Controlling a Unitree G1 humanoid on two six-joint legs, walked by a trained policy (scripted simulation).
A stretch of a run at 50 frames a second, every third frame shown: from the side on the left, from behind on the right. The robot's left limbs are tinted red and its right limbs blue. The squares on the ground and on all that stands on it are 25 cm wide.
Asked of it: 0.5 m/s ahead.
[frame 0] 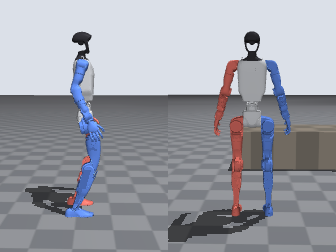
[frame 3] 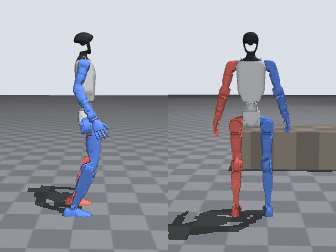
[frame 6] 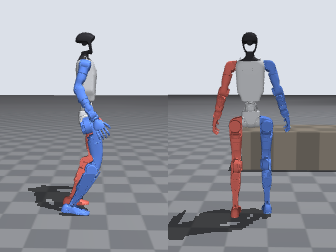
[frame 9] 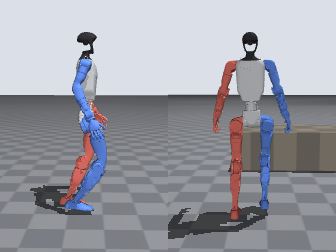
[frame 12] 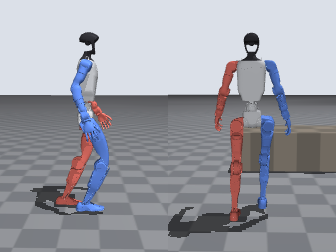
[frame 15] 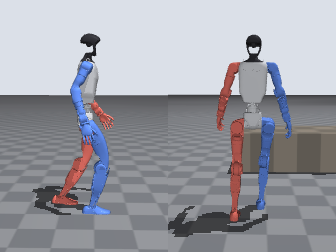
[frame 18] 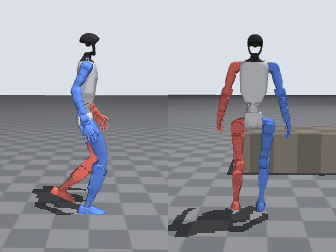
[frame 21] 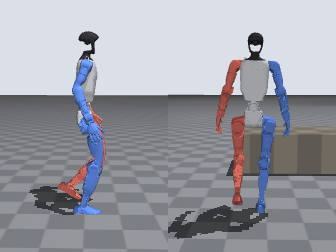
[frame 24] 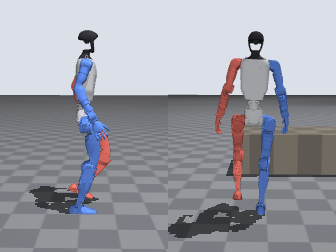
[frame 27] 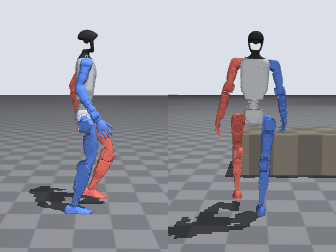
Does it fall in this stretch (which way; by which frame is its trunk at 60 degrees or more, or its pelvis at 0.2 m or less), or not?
no
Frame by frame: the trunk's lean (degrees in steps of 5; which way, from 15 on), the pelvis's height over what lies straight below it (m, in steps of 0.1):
0: 5, 0.8
3: 5, 0.8
6: 0, 0.8
9: 0, 0.8
12: 0, 0.8
15: 5, 0.8
18: 5, 0.8
21: 5, 0.8
24: 5, 0.8
27: 5, 0.8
